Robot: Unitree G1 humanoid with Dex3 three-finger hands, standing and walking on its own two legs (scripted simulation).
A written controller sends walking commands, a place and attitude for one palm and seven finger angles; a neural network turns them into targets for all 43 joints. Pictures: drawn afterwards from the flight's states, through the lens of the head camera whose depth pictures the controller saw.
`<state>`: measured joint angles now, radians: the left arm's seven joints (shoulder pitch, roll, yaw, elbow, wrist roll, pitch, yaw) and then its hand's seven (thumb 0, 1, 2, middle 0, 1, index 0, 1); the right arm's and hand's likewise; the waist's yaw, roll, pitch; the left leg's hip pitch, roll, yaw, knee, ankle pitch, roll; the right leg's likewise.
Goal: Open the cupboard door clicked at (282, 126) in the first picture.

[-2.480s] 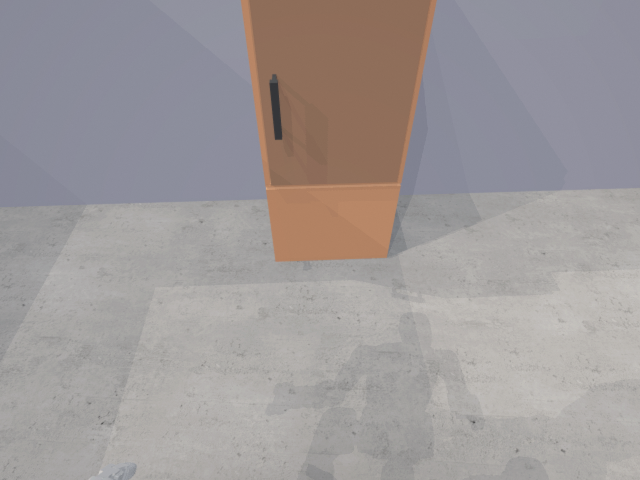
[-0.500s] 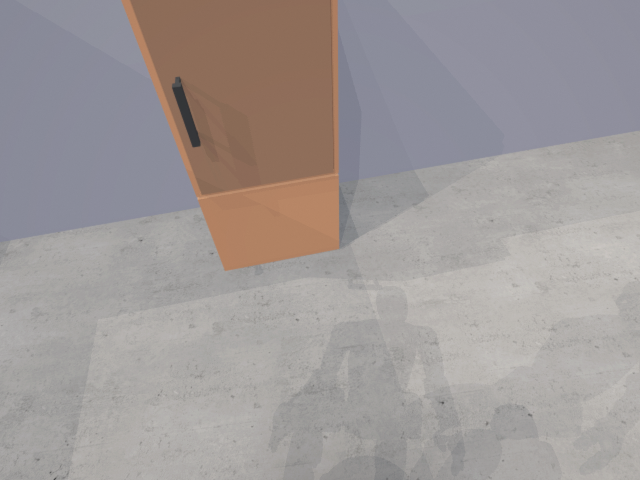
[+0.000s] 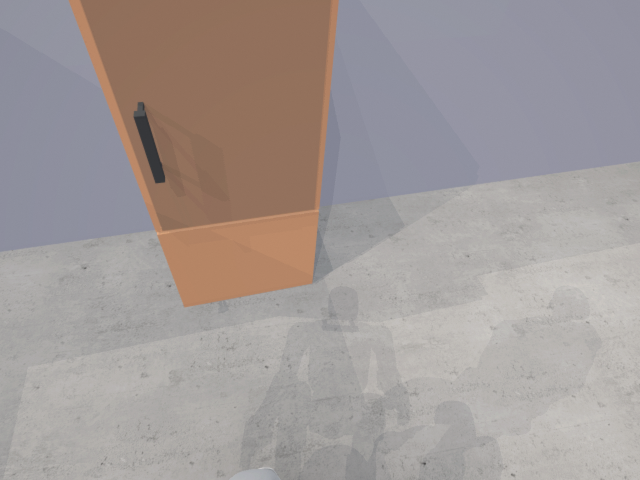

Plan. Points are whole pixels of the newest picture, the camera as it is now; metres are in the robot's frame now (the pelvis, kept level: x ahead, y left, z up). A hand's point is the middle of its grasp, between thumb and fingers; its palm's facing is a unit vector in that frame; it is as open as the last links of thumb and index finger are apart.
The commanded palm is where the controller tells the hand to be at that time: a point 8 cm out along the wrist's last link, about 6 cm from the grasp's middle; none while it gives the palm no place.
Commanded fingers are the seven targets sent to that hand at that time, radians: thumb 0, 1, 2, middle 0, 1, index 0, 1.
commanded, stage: turn to face it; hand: left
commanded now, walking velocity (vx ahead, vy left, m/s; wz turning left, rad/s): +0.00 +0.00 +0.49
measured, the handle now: (150, 143) +0.72 +0.41 -0.03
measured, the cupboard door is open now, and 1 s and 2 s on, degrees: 0 0 0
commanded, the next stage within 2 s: take the last steps up to it in 0.58 s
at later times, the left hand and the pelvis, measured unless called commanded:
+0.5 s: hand out of the picture +0.05 +0.23 -0.15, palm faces +0.21 -0.95 -0.25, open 7.4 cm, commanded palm none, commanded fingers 0.00 0.90 0.90 -0.20 -0.30 -0.20 -0.30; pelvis +0.03 +0.01 +0.02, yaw +11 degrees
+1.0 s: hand out of the picture -0.02 +0.10 -0.13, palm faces +0.42 -0.89 -0.18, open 7.4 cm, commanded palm none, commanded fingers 0.00 0.90 0.90 -0.20 -0.30 -0.20 -0.30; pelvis +0.08 -0.02 +0.03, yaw +20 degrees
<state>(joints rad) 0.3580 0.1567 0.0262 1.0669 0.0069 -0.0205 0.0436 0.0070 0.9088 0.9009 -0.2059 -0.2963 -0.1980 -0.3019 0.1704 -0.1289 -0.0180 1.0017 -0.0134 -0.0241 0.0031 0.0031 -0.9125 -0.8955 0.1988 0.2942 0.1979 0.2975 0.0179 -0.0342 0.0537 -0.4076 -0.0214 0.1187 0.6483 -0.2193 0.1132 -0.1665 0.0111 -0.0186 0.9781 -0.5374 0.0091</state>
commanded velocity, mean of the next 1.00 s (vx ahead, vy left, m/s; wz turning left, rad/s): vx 0.10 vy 0.00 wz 0.24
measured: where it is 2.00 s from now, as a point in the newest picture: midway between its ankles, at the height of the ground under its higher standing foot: (277, 474)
